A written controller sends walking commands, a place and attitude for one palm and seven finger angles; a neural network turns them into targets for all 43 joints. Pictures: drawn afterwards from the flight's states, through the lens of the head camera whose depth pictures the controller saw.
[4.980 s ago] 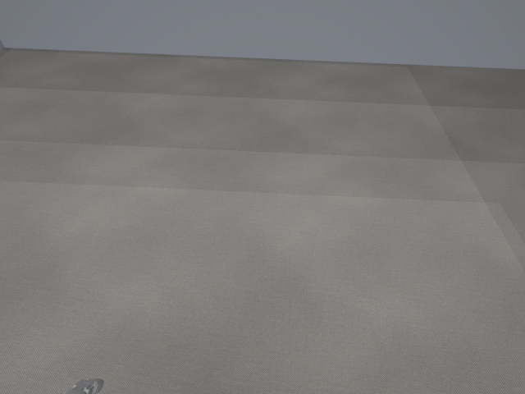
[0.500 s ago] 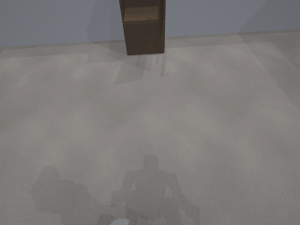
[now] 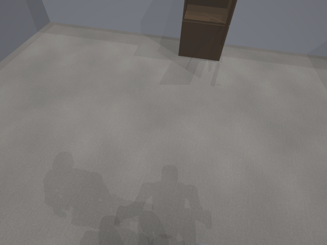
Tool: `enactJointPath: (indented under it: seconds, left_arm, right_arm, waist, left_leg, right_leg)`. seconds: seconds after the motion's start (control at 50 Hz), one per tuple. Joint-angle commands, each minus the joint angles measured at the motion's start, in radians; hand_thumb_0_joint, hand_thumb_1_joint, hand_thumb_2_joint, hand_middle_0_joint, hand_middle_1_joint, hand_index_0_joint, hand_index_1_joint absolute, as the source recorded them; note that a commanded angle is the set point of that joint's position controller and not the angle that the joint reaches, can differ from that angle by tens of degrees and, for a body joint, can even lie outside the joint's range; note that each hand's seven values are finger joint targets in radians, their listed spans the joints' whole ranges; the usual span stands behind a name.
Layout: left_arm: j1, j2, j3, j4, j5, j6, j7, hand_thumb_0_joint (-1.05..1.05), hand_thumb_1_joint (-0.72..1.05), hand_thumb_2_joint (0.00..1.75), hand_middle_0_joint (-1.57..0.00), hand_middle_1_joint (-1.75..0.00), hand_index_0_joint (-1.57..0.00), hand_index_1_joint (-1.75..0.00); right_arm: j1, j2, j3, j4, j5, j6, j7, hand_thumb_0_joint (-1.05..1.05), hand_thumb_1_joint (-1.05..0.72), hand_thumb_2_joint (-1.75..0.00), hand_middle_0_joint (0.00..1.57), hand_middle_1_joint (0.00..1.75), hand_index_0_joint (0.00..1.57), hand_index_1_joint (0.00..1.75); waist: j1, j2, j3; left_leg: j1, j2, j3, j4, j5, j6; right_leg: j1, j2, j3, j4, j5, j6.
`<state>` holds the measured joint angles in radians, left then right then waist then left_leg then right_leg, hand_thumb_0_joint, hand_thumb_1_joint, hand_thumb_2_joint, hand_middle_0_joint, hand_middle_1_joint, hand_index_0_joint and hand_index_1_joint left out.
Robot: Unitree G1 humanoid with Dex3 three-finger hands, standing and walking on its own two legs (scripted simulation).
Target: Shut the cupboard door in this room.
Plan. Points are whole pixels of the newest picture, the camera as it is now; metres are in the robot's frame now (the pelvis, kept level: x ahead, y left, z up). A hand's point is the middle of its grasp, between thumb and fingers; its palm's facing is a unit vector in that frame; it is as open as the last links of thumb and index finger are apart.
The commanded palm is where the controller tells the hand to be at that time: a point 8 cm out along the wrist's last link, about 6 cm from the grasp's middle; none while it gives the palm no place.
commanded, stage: turn or walk to find it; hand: left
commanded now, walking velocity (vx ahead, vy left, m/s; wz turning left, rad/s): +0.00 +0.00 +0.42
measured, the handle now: out of the picture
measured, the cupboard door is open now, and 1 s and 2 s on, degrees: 80 80 80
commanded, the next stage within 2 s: stand and wait in 0.54 s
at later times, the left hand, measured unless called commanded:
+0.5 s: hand out of the picture -0.01 +0.15 -0.15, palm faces +0.25 -0.93 -0.27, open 7.4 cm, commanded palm none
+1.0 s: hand out of the picture -0.10 +0.17 -0.18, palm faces +0.36 -0.90 -0.22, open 7.4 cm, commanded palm none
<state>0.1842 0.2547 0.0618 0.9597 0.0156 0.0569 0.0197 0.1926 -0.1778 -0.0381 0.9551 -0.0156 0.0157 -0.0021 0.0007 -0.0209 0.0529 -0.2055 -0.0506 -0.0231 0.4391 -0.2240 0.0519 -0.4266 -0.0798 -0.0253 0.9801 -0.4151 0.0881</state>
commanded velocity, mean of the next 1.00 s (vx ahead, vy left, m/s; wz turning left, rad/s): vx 0.00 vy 0.00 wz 0.26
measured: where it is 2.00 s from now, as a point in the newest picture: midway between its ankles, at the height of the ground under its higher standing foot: outside the picture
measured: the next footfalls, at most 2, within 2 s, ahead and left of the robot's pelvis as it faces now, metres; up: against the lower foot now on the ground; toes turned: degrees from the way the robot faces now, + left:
right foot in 0.18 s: +0.04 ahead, -0.13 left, +0.00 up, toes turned +2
left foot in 0.66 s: -0.07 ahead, +0.10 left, +0.00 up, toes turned +21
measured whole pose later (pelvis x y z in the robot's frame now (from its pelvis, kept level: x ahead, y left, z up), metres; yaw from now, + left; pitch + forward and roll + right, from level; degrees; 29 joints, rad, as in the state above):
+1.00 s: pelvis -0.06 -0.01 +0.00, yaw +19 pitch -1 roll +1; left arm 0.25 0.19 0.02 1.06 0.02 0.04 0.03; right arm 0.15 -0.15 -0.03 1.02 -0.01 0.01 -0.02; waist 0.02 -0.02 0.04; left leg -0.18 -0.02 0.06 0.45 -0.24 0.04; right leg -0.27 -0.08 -0.05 0.70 -0.41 0.06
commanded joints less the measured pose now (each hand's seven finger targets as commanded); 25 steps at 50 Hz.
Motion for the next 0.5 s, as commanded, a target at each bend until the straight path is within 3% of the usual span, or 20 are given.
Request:
enactJointPath:
  seconds: [0.0,0.08,0.12,0.14,0.16,0.18,0.2,0.22,0.24,0.26,0.32,0.4,0.48]
  left_arm:
    - [-0.048,0.053,0.013,-0.105,-0.004,-0.023,0.001,0.00,0.90,0.90,-0.20,-0.30,-0.20,-0.30]
    - [0.001,0.042,0.009,-0.112,-0.011,-0.033,0.006,0.00,0.90,0.90,-0.20,-0.30,-0.20,-0.30]
    - [0.065,0.053,0.012,-0.098,-0.011,-0.046,0.009,0.00,0.90,0.90,-0.20,-0.30,-0.20,-0.30]
    - [0.087,0.088,0.019,-0.095,-0.007,-0.055,0.015,0.00,0.90,0.90,-0.20,-0.30,-0.20,-0.30]
    - [0.113,0.170,0.036,-0.092,0.009,-0.065,0.023,0.00,0.90,0.90,-0.20,-0.30,-0.20,-0.30]
    - [0.104,0.204,0.038,-0.110,0.006,-0.062,0.020,0.00,0.90,0.90,-0.20,-0.30,-0.20,-0.30]
    - [0.067,0.179,0.042,-0.119,0.001,-0.060,0.024,0.00,0.90,0.90,-0.20,-0.30,-0.20,-0.30]
    - [0.013,0.147,0.034,-0.130,0.001,-0.057,0.022,0.00,0.90,0.90,-0.20,-0.30,-0.20,-0.30]
    - [-0.028,0.117,0.021,-0.135,0.001,-0.061,0.017,0.00,0.90,0.90,-0.20,-0.30,-0.20,-0.30]
    - [-0.051,0.100,0.015,-0.138,0.001,-0.065,0.016,0.00,0.90,0.90,-0.20,-0.30,-0.20,-0.30]
    - [-0.007,0.092,0.014,-0.122,0.004,-0.072,0.017,0.00,0.90,0.90,-0.20,-0.30,-0.20,-0.30]
    - [0.064,0.117,0.021,-0.086,0.009,-0.068,0.016,0.00,0.90,0.90,-0.20,-0.30,-0.20,-0.30]
    - [0.116,0.146,0.027,-0.055,0.013,-0.064,0.013,0.00,0.90,0.90,-0.20,-0.30,-0.20,-0.30]
  right_arm:
    - [0.061,-0.224,-0.059,-0.050,-0.009,-0.003,-0.016,0.00,-0.90,-0.90,0.20,0.30,0.20,0.30]
    - [0.031,-0.226,-0.064,-0.063,-0.012,0.004,-0.011,0.00,-0.90,-0.90,0.20,0.30,0.20,0.30]
    - [0.017,-0.217,-0.066,-0.068,-0.005,0.005,-0.008,0.00,-0.90,-0.90,0.20,0.30,0.20,0.30]
    - [0.026,-0.185,-0.063,-0.070,0.003,0.003,-0.003,0.00,-0.90,-0.90,0.20,0.30,0.20,0.30]
    - [0.043,-0.122,-0.052,-0.088,0.011,0.001,0.003,0.00,-0.90,-0.90,0.20,0.30,0.20,0.30]
    - [0.027,-0.141,-0.062,-0.101,-0.001,0.012,0.000,0.00,-0.90,-0.90,0.20,0.30,0.20,0.30]
    - [0.014,-0.171,-0.070,-0.094,-0.008,0.030,0.001,0.00,-0.90,-0.90,0.20,0.30,0.20,0.30]
    - [0.008,-0.164,-0.074,-0.074,-0.008,0.038,0.007,0.00,-0.90,-0.90,0.20,0.30,0.20,0.30]
    - [0.030,-0.154,-0.071,-0.053,-0.010,0.041,0.015,0.00,-0.90,-0.90,0.20,0.30,0.20,0.30]
    - [0.062,-0.140,-0.068,-0.037,-0.011,0.043,0.019,0.00,-0.90,-0.90,0.20,0.30,0.20,0.30]
    - [0.067,-0.133,-0.064,-0.029,-0.009,0.045,0.022,0.00,-0.90,-0.90,0.20,0.30,0.20,0.30]
    - [0.004,-0.131,-0.056,-0.039,-0.005,0.046,0.021,0.00,-0.90,-0.90,0.20,0.30,0.20,0.30]
    - [-0.045,-0.119,-0.042,-0.045,0.002,0.038,0.018,0.00,-0.90,-0.90,0.20,0.30,0.20,0.30]
  waist:
    - [-0.040,0.148,-0.061]
    - [-0.015,0.157,-0.082]
    - [0.018,0.126,-0.108]
    - [0.026,0.053,-0.118]
    - [0.031,-0.183,-0.133]
    - [0.042,-0.252,-0.099]
    - [0.035,-0.246,-0.067]
    - [0.010,-0.152,0.004]
    - [-0.018,-0.092,0.033]
    - [-0.035,-0.094,0.029]
    - [-0.019,-0.126,0.000]
    - [0.017,-0.141,-0.008]
    - [0.043,-0.164,-0.047]
  left_leg:
    - [0.098,0.280,-0.291,-0.107,0.392,0.132]
    - [0.017,0.251,-0.322,-0.064,0.398,0.118]
    - [-0.053,0.208,-0.305,-0.001,0.346,0.074]
    - [-0.156,0.158,-0.271,0.064,0.221,0.024]
    - [-0.335,0.024,-0.108,0.255,-0.074,-0.051]
    - [-0.353,-0.017,-0.051,0.461,-0.341,-0.077]
    - [-0.339,0.022,-0.089,0.611,-0.333,-0.074]
    - [-0.343,0.037,-0.082,0.711,-0.267,-0.074]
    - [-0.346,0.051,-0.067,0.755,-0.195,-0.082]
    - [-0.342,0.060,-0.048,0.775,-0.148,-0.093]
    - [-0.332,0.075,-0.019,0.748,-0.117,-0.117]
    - [-0.314,0.084,0.014,0.609,-0.179,-0.128]
    - [-0.261,0.080,0.054,0.454,-0.228,-0.122]
  right_leg:
    - [-0.041,0.010,0.014,-0.090,-0.031,-0.004]
    - [0.108,0.049,-0.002,-0.297,0.007,-0.024]
    - [0.253,0.046,-0.011,-0.511,0.161,-0.029]
    - [0.383,-0.017,0.046,-0.623,0.233,-0.046]
    - [0.496,-0.256,0.286,-0.685,0.292,-0.128]
    - [0.362,-0.405,0.377,-0.723,0.317,-0.235]
    - [0.251,-0.389,0.360,-0.753,0.215,-0.261]
    - [0.179,-0.327,0.300,-0.760,0.149,-0.250]
    - [0.160,-0.267,0.202,-0.740,0.172,-0.221]
    - [0.164,-0.234,0.129,-0.725,0.206,-0.204]
    - [0.218,-0.220,0.062,-0.708,0.281,-0.197]
    - [0.286,-0.249,0.046,-0.690,0.351,-0.217]
    - [0.347,-0.265,0.021,-0.638,0.516,-0.232]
